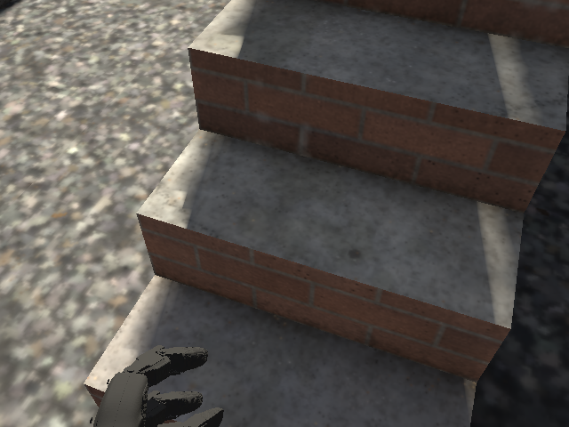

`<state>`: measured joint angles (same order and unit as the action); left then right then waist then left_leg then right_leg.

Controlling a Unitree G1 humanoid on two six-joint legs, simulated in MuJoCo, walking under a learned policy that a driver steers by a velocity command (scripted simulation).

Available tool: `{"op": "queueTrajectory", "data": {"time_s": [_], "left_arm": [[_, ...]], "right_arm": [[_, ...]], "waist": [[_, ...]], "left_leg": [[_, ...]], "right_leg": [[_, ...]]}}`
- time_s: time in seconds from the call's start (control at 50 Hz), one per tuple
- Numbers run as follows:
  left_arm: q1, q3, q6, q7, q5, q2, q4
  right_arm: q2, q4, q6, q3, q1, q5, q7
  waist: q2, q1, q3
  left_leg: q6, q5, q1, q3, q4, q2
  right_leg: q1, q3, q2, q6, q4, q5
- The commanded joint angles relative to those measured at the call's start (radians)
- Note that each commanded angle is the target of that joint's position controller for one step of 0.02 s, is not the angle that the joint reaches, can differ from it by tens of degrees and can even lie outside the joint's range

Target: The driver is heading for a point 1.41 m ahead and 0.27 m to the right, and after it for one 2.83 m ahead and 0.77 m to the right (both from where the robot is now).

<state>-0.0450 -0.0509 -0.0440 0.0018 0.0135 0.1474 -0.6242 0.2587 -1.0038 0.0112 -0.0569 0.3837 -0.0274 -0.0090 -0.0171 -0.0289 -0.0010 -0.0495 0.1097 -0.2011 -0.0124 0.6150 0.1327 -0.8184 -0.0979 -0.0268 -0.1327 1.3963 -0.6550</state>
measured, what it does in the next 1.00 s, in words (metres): climbs: left foot 0.19 m higher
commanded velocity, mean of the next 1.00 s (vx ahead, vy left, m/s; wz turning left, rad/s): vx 0.50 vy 0.00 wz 0.00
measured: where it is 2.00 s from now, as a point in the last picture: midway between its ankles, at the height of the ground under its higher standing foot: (359, 180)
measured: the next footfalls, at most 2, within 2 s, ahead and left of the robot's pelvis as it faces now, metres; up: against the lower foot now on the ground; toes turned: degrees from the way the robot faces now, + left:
left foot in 0.68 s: +0.43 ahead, +0.03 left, +0.19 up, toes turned +3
right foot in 1.16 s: +0.66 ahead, -0.22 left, +0.38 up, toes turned -5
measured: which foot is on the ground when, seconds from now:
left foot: up 0.00-0.66, down 0.68-1.00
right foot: down 0.00-0.70, up 0.72-1.00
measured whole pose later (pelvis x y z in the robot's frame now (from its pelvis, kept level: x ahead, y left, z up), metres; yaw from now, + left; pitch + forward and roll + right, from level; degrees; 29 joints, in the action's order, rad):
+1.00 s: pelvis +0.44 -0.07 +0.32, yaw +0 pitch -2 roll +1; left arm 0.08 -0.03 -0.16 0.08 0.07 0.13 -0.78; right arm 0.11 -1.26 0.00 0.02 0.43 -0.02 -0.10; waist 0.04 -0.01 -0.04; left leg -0.03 0.41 -0.16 -0.06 0.60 -0.02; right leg -1.19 0.09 -0.05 -0.19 2.32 -0.26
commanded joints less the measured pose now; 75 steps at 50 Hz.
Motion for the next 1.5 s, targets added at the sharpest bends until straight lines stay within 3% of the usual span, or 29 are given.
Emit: {"op": "queueTrajectory", "data": {"time_s": [0.02,0.06,0.1,0.22,0.28,0.34,0.56,0.6,0.64,0.66,0.68,0.7,0.72,0.74,0.76,0.8,0.84,0.94,1.0,1.06,1.12,1.14,1.16,1.18,1.2,1.26,1.3,1.36,1.5], "left_arm": [[0.265,0.107,0.016,-0.026,0.077,0.326,-0.205],[0.185,0.045,-0.027,-0.079,0.065,0.129,-0.390],[0.248,0.020,-0.056,-0.097,-0.003,-0.015,-0.519],[0.268,0.026,-0.101,-0.080,0.054,0.155,-0.571],[0.472,0.014,-0.094,-0.057,0.003,0.092,-0.619],[0.611,0.013,-0.105,-0.052,-0.014,0.065,-0.647],[0.808,0.001,-0.097,-0.005,0.017,-0.017,-0.672],[0.823,-0.017,-0.099,0.024,0.048,-0.036,-0.684],[0.839,-0.004,-0.118,0.036,0.048,0.113,-0.649],[0.837,0.010,-0.125,0.052,0.045,0.212,-0.676],[0.776,0.035,-0.125,0.081,0.024,0.245,-0.628],[0.728,0.051,-0.132,0.084,-0.010,0.250,-0.578],[0.737,0.064,-0.122,0.038,-0.044,0.209,-0.550],[0.610,0.067,-0.148,-0.001,-0.096,0.195,-0.496],[0.502,0.039,-0.156,-0.028,-0.097,0.041,-0.377],[0.399,0.006,-0.186,-0.017,-0.056,-0.081,-0.262],[0.384,-0.011,-0.194,0.004,-0.004,-0.085,-0.201],[0.259,0.008,-0.106,0.078,0.063,-0.066,-0.178],[0.028,-0.007,-0.109,0.084,0.066,-0.060,-0.067],[0.006,-0.028,-0.067,0.053,0.052,-0.046,0.000],[0.228,-0.001,-0.053,-0.022,0.118,0.017,-0.063],[0.281,0.035,-0.056,-0.033,0.136,0.083,-0.097],[0.288,0.044,-0.079,-0.037,0.143,0.100,-0.136],[0.472,0.087,-0.060,-0.045,0.070,0.192,-0.217],[0.449,0.121,-0.016,-0.030,-0.031,0.249,-0.264],[0.416,0.051,-0.046,-0.025,-0.058,-0.003,-0.465],[0.428,0.037,-0.083,-0.039,-0.056,-0.127,-0.533],[0.418,0.016,-0.089,-0.074,-0.018,-0.124,-0.534],[0.150,0.060,-0.083,-0.071,0.008,0.149,-0.446]], "right_arm": [[-0.096,0.390,0.051,0.010,-0.282,0.101,0.013],[-0.179,0.461,0.062,0.064,-0.258,0.055,0.016],[-0.140,0.427,0.057,0.068,-0.227,-0.012,0.009],[-0.024,0.370,0.011,0.042,-0.213,-0.034,0.050],[-0.107,0.339,-0.012,0.053,-0.263,-0.040,0.052],[-0.122,0.360,-0.014,0.063,-0.385,-0.046,0.053],[-0.205,0.428,-0.006,0.144,-0.707,-0.064,0.043],[-0.247,0.442,-0.001,0.162,-0.690,-0.057,0.045],[-0.244,0.376,0.021,0.148,-0.458,-0.102,0.015],[-0.108,0.343,0.002,0.097,-0.321,-0.086,0.028],[-0.018,0.284,0.004,0.062,-0.200,-0.082,0.041],[0.068,0.181,0.008,0.029,-0.054,-0.056,0.053],[0.119,0.111,-0.029,0.011,-0.046,0.000,0.065],[0.093,0.094,-0.046,0.008,-0.161,0.064,0.076],[-0.001,0.043,-0.030,0.039,-0.249,0.064,0.050],[-0.110,-0.133,0.008,0.047,-0.192,0.055,-0.016],[-0.188,-0.185,0.018,0.065,-0.191,0.036,-0.050],[-0.130,-0.210,-0.002,0.074,-0.065,0.009,-0.101],[-0.090,-0.200,-0.003,0.072,0.014,-0.008,-0.093],[0.019,-0.088,0.016,0.050,-0.029,-0.048,-0.040],[0.172,-0.104,0.031,0.010,0.101,-0.117,0.035],[0.126,-0.120,0.036,0.023,0.199,-0.084,0.062],[0.008,-0.119,0.050,0.053,0.374,-0.071,0.052],[0.000,-0.099,0.075,0.053,0.327,0.022,0.038],[0.022,-0.023,0.085,0.023,0.140,0.059,0.028],[-0.213,0.303,0.159,0.093,-0.310,0.043,-0.043],[-0.231,0.327,0.176,0.112,-0.301,0.022,-0.056],[-0.206,0.288,0.125,0.113,-0.204,-0.042,-0.017],[-0.023,0.132,0.016,0.046,-0.025,-0.018,0.003]], "waist": [[0.344,-0.077,-0.044],[0.107,0.119,0.171],[0.055,0.120,0.155],[-0.123,0.097,0.057],[0.096,-0.015,0.045],[0.121,-0.079,0.093],[0.106,-0.118,0.135],[0.095,-0.057,0.140],[0.265,0.063,-0.066],[0.420,0.208,-0.147],[0.391,0.278,-0.177],[0.161,0.312,-0.227],[-0.262,0.235,-0.214],[-0.196,0.190,-0.169],[-0.039,0.092,-0.034],[0.128,0.032,0.055],[0.080,-0.036,0.087],[-0.066,-0.046,0.136],[-0.032,0.014,0.205],[-0.018,-0.018,0.074],[-0.189,-0.126,-0.149],[-0.190,-0.135,-0.178],[-0.033,0.000,-0.355],[0.065,-0.067,-0.480],[0.234,-0.085,-0.476],[0.095,-0.002,-0.065],[0.008,0.032,-0.041],[0.048,0.097,0.021],[0.203,0.235,0.099]], "left_leg": [[-0.096,0.294,-0.664,0.306,1.336,-0.289],[-0.126,0.165,-0.892,0.211,1.474,-0.214],[-0.107,0.181,-0.950,0.150,1.654,-0.183],[0.012,-0.090,-0.751,0.075,1.138,-0.168],[0.039,0.014,-1.034,-0.021,1.352,-0.206],[0.044,0.032,-1.301,0.006,1.472,-0.205],[-0.009,0.145,-1.272,-0.204,1.303,-0.135],[-0.075,0.252,-0.888,-0.247,0.973,-0.128],[-0.098,0.368,-0.213,-0.264,0.785,-0.234],[-0.104,0.475,-0.148,-0.195,0.678,-0.251],[-0.132,0.453,-0.072,-0.102,0.556,-0.239],[-0.182,0.424,0.118,0.252,0.370,-0.121],[-0.192,0.383,0.146,0.764,-0.106,0.065],[-0.177,0.400,-0.044,0.948,-0.244,0.089],[-0.169,0.445,-0.185,0.834,-0.234,0.084],[-0.132,0.500,-0.257,0.610,-0.127,0.066],[-0.080,0.308,-0.288,0.421,-0.174,0.033],[-0.121,0.080,-0.196,0.228,-0.321,0.075],[-0.074,0.033,-0.079,0.124,-0.308,0.063],[-0.116,-0.150,-0.207,0.031,-0.540,0.065],[-0.138,-1.576,-0.040,-0.100,-0.331,0.055],[-0.111,-1.503,0.119,-0.081,-0.079,0.033],[-0.074,-1.309,-0.049,-0.028,0.190,-0.014],[-0.104,-0.550,-0.112,0.015,0.339,-0.089],[-0.091,-0.054,-0.281,0.128,0.727,-0.184],[-0.118,0.064,-0.622,0.127,1.223,-0.177],[-0.159,0.024,-0.720,0.154,1.381,-0.208],[-0.166,-0.023,-0.847,0.125,1.411,-0.223],[-0.009,0.010,-0.100,-0.110,0.813,-0.197]], "right_leg": [[0.444,1.239,0.331,0.082,-1.391,-0.767],[0.298,0.974,0.310,0.068,-1.179,-0.448],[0.299,0.627,0.243,-0.003,-1.036,-0.086],[0.323,0.239,0.173,-0.007,-1.206,0.387],[0.621,0.253,0.178,-0.066,-1.193,0.287],[0.830,0.362,0.228,-0.070,-1.183,0.233],[0.826,0.242,0.250,-0.013,-1.270,0.902],[0.739,0.146,0.250,0.001,-1.355,1.292],[0.704,0.047,0.302,-0.035,-1.234,2.417],[0.884,0.056,0.337,-0.010,-1.075,2.854],[0.895,0.050,0.339,0.012,-0.893,2.873],[0.676,0.069,0.257,-0.005,-0.635,2.525],[0.446,0.088,-0.003,-0.032,-0.277,0.997],[0.374,0.224,-0.095,-0.023,0.193,0.537],[0.221,0.234,-0.070,-0.029,0.399,0.516],[0.052,0.272,-0.069,-0.092,0.534,0.529],[-0.032,0.274,-0.052,-0.102,0.682,0.552],[-0.379,0.127,-0.050,-0.056,1.109,0.337],[-0.587,0.167,0.006,-0.050,0.898,0.364],[-0.092,0.020,0.111,-0.022,0.306,0.388],[0.578,-0.108,-0.037,-0.024,-0.115,0.180],[0.585,0.020,-0.026,-0.033,-0.394,0.080],[0.879,0.357,0.120,-0.106,-0.633,-0.090],[0.981,0.519,0.180,-0.071,-0.798,-0.109],[0.908,0.907,0.274,-0.075,-1.045,-0.231],[0.601,0.676,0.282,-0.059,-1.027,0.017],[0.588,0.458,0.228,-0.057,-0.963,0.240],[0.521,0.211,0.222,0.012,-0.996,0.318],[-0.053,0.037,0.196,-0.048,-1.341,0.312]]}}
